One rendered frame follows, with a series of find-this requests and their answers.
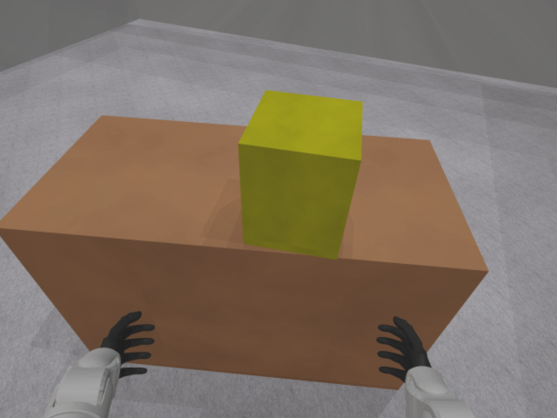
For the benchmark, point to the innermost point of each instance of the carton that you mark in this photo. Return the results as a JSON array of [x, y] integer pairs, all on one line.
[[299, 160]]

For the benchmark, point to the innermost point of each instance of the left robot forearm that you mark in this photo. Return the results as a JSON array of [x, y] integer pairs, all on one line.
[[87, 387]]

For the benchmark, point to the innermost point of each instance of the robot left hand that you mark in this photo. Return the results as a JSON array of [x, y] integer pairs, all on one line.
[[116, 340]]

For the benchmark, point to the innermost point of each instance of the pedestal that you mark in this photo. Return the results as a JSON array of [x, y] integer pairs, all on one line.
[[145, 215]]

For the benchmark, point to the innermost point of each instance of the robot right hand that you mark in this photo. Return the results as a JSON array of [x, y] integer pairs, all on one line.
[[414, 355]]

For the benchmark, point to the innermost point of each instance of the right robot forearm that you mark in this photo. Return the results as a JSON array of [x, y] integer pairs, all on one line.
[[428, 396]]

